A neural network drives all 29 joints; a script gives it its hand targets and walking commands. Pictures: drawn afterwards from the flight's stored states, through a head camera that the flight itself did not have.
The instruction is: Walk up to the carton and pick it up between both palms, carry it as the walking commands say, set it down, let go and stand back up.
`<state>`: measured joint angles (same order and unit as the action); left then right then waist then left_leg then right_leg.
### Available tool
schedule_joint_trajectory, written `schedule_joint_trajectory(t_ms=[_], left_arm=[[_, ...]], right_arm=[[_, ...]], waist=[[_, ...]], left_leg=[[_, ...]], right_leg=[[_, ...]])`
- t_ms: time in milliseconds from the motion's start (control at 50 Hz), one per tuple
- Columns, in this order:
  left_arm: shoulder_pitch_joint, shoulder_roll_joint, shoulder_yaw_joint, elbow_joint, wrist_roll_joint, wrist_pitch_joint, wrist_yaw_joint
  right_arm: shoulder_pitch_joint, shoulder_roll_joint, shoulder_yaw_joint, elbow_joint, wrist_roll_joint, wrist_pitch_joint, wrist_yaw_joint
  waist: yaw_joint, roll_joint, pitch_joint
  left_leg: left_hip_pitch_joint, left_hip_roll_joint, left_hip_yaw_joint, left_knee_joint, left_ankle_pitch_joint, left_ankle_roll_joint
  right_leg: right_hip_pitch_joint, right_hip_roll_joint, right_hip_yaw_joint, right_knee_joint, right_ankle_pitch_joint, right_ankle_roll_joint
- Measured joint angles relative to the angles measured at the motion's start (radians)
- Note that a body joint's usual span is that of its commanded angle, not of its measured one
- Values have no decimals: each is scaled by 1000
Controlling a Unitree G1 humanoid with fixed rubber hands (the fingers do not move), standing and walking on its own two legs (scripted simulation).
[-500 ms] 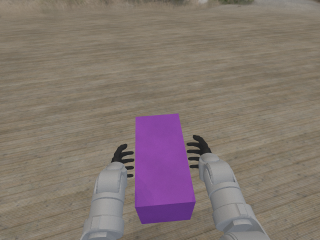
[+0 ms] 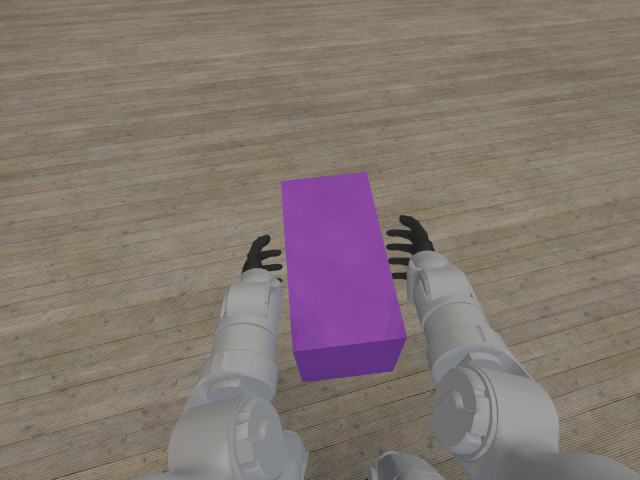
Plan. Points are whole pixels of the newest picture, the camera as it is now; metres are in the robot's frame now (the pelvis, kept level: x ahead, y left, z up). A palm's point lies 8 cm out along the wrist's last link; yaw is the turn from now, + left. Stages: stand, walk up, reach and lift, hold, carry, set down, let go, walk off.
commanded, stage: set down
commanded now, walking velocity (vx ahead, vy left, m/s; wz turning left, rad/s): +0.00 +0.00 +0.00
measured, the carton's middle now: (335, 274) +0.41 +0.06 -0.04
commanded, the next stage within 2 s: none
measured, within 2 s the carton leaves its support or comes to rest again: neither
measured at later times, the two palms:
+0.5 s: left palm (254, 295) +0.36 +0.18 -0.06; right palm (395, 281) +0.41 -0.04 -0.04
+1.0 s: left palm (267, 310) +0.40 +0.18 -0.17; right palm (380, 292) +0.46 -0.03 -0.15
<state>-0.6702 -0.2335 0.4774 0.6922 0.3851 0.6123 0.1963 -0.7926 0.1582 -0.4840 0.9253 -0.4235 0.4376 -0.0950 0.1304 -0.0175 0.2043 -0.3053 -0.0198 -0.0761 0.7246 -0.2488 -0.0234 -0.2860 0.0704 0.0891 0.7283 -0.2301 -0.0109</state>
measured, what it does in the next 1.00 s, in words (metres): lowers itself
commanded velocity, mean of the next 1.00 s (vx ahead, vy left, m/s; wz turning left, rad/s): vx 0.00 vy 0.00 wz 0.00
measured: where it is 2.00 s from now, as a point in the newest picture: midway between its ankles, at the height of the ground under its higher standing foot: outside the picture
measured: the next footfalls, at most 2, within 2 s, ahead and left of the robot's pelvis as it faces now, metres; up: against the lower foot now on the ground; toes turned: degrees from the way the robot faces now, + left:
none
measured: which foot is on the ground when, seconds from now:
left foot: down 0.00-1.00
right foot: down 0.00-1.00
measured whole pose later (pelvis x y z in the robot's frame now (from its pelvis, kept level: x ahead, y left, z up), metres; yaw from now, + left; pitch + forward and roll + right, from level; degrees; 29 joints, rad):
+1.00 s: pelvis +0.05 +0.02 -0.10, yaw +0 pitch +24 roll -1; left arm -0.58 -0.21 0.35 0.55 0.20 0.25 0.30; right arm -0.76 0.22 -0.32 0.72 -0.19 0.16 -0.23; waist 0.08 -0.04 0.01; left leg -1.27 -0.06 -0.08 1.29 -0.44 -0.02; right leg -1.23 0.09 0.07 1.28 -0.47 0.03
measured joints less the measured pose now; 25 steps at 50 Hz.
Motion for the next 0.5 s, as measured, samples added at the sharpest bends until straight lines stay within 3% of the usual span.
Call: schedule_joint_trajectory(t_ms=[220, 500], left_arm=[[-96, 69, 86, 15, 43, -109, -90], [-167, 112, 122, 34, 28, -212, -117]], right_arm=[[-97, 67, -42, -36, 18, -78, -80], [-148, 106, -67, -73, 43, -154, -136]], waist=[[-8, -5, 50], [-10, -21, 48]], left_leg=[[-204, -1, -30, 64, 2, -1], [-465, -7, -52, 250, -26, -11]], right_leg=[[-211, 8, -32, 85, 9, -13], [-469, 25, -56, 270, -58, -16]])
